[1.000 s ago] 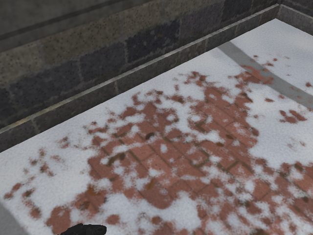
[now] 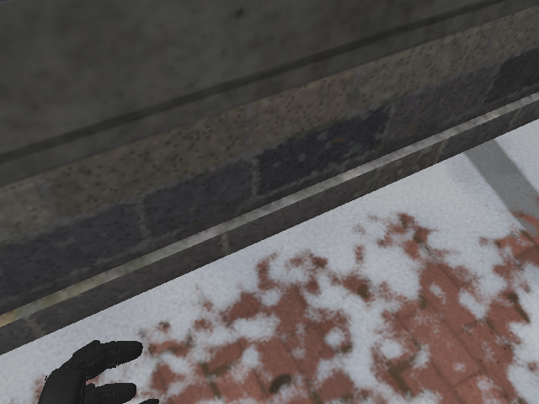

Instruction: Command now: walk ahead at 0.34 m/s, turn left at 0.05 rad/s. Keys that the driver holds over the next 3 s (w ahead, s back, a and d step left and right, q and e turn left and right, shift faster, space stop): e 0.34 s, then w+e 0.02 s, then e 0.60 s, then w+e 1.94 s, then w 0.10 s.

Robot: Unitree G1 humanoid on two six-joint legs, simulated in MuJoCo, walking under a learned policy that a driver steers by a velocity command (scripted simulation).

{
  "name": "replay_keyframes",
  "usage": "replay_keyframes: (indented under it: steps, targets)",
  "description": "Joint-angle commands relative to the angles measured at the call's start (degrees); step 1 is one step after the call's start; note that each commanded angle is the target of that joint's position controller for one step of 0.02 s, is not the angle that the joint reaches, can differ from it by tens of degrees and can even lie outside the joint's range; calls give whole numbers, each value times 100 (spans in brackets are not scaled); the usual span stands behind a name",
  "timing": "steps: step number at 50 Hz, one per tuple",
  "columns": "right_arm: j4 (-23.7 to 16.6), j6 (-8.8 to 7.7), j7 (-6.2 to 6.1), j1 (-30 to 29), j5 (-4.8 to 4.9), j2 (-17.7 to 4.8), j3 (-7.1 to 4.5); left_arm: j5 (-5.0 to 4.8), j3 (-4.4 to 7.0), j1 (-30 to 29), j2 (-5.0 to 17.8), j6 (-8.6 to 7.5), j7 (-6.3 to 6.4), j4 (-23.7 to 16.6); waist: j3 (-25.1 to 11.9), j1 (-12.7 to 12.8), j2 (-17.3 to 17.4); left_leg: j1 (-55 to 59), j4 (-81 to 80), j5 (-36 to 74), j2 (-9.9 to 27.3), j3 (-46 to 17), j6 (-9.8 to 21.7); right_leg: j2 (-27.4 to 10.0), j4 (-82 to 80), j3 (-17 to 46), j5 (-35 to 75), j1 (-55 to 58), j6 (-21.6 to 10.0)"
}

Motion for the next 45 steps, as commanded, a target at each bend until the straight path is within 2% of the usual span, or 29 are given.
replay_keyframes:
  steps: [1,3,4,5,6,7,8,9,10,13,15,17,19,21,22,24,25,26,27,28,30,32,33,36,37,41,43,44,45]
  targets:
    - [-211,-57,15,343,-132,-755,-150,120,91,-455,523,-182,-83,-468,-582,-74,874,719,268,3420,1607,-819,592,225,-304,-283,-144,421,-357]
    - [-260,-157,-12,7,-163,-815,-153,91,219,307,843,-171,-43,-236,-921,460,779,359,1097,4432,1203,-413,218,367,-573,-310,754,1878,-683]
    - [-437,-247,-26,-231,-244,-714,-91,110,261,993,1097,-173,-6,-153,-1370,815,409,-413,2172,3656,880,-130,-55,-252,-300,336,2723,3145,-987]
    - [-433,-368,-42,432,-264,-476,2,208,287,1388,1376,-137,22,-153,-1855,720,-1119,-2162,4070,243,235,364,-580,-1566,-57,1890,5300,4878,-2101]
    - [-495,-392,37,631,-361,-586,80,93,219,1670,1008,-51,19,-55,-2662,701,-1398,-2665,4672,-1756,172,114,-793,-2044,-541,3003,5441,5435,-2654]
    - [-492,-317,43,339,-224,-929,19,18,241,1416,979,75,64,-147,-2416,772,-927,-3158,5306,-1418,428,-53,-865,-1920,-695,2964,3811,5298,-2575]
    - [-489,-201,-12,-56,-209,-953,12,-28,231,1042,880,166,111,-239,-1876,776,-242,-3294,5559,-1044,593,46,-925,-1650,-853,2574,2645,4579,-2265]
    - [-577,-103,-83,-434,-273,-947,-5,-48,197,761,894,250,142,-309,-1318,703,205,-3290,5449,-797,680,119,-974,-1432,-1078,2192,2318,3638,-2092]
    - [-678,-25,-146,-557,-298,-906,-15,-56,181,654,948,299,143,-302,-985,528,299,-3032,5163,-705,745,156,-980,-1199,-1204,1907,2172,2874,-1938]
    - [-779,49,-231,-380,-212,-444,86,-53,193,473,940,400,101,-281,-767,191,-199,-2372,3806,-528,588,479,-921,-480,-1257,1212,1909,1780,-1482]
    - [-755,54,-261,-305,-193,-409,84,-48,288,483,1143,539,96,-365,-1030,162,-532,-1935,2964,-428,517,529,-966,-403,-1191,1262,1531,1715,-1470]
    - [-789,184,-261,-545,-137,-459,96,-106,306,538,1136,683,128,-447,-1227,284,-548,-1719,2458,-101,465,457,-993,-366,-1215,1551,287,1717,-1432]
    - [-758,263,-208,-653,-166,-573,65,-94,327,533,1123,762,130,-547,-1059,388,-792,-1622,1943,-30,478,378,-981,-309,-1368,1883,-1595,1542,-1434]
    - [-851,213,-181,-963,-153,-598,75,-64,350,627,1125,826,166,-586,-878,520,-875,-1538,1321,29,440,313,-906,-348,-1287,2202,-1954,1638,-1354]
    - [-921,156,-157,-1027,-121,-657,51,-132,393,730,1185,791,183,-557,-795,520,-806,-1313,867,204,440,274,-875,-325,-1174,2309,-1918,1676,-1264]
    - [-823,52,-163,-649,-87,-845,-27,-160,358,820,1059,757,167,-562,-752,342,-793,-372,-228,573,736,279,-699,-7,-708,2216,-2041,1442,-966]
    - [-818,48,-192,-335,-196,-1123,-85,-119,262,935,760,725,131,-594,-1000,308,-332,509,-270,704,1638,-314,-332,239,119,1894,-2726,787,-719]
    - [-785,122,-117,-365,-560,-1371,-141,-150,228,692,581,711,108,-881,-785,366,1473,592,-627,1360,2534,-1606,501,1018,1313,499,-3356,-445,-422]
    - [-849,103,-82,-343,-596,-1211,-135,-64,334,762,1030,656,77,-865,-940,295,1657,552,-740,1905,3082,-2193,1040,711,2654,446,-3635,-651,-194]
    - [-963,94,-106,-589,-462,-933,-61,-96,415,947,1285,660,40,-741,-994,392,1332,531,-563,2406,2944,-1694,1028,583,3402,367,-3387,-638,-49]
    - [-1005,111,-121,-844,-271,-734,-11,-106,402,1127,1151,790,48,-564,-857,485,906,369,-313,2965,2385,-719,674,465,4148,186,-2902,-591,156]
    - [-957,161,-134,-728,-249,-792,-10,-126,288,980,861,862,19,-650,-703,437,818,158,-328,3389,2155,-131,580,383,4072,-68,-2611,-490,226]
    - [-936,209,-139,-625,-292,-857,-29,-131,234,772,748,888,11,-757,-663,363,826,197,-334,3299,2137,-24,577,347,3753,-159,-2544,-509,245]
    - [-878,319,-306,-433,-184,-1077,-134,-113,79,528,517,860,-43,-1001,-705,260,1132,285,-424,2802,2333,114,598,121,2538,-255,-2606,-168,213]
    - [-855,316,-352,-477,-222,-1226,-213,-68,118,567,619,841,-31,-983,-735,262,1262,91,-518,2227,2357,224,591,106,2185,-394,-2306,216,218]
    - [-799,269,-336,-536,-86,-1271,-282,-78,241,895,856,844,-79,-911,-604,411,1439,-323,-286,1186,2339,506,277,268,527,-741,-1769,1368,-76]
    - [-676,184,-288,-284,-67,-980,-212,-97,350,1341,976,873,-55,-711,-643,545,1051,-804,442,868,2136,842,-166,486,-483,-772,-1244,2370,-421]
    - [-681,173,-217,-82,-222,-661,-121,-113,468,1656,1324,894,9,-634,-681,540,-101,-1746,1842,-96,1674,1453,-652,-236,-837,335,140,3230,-771]
    - [-1205,137,-159,-456,-415,-405,-3,2,589,1589,2033,875,64,-890,-651,511,-1828,-3456,3478,-2176,877,1581,-1109,-1796,-936,2513,1773,3509,-1934]
Next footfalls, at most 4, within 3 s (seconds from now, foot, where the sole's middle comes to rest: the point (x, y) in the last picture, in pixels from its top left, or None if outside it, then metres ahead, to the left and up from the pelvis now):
0.08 right None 0.22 -0.13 -0.78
0.48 left None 0.26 0.08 -0.78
0.88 right None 0.14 -0.18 -0.78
1.32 left None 0.32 -0.04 -0.78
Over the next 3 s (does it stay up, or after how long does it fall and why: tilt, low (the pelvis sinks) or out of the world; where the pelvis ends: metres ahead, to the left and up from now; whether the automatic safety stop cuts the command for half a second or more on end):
stays up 0.39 -0.91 0.00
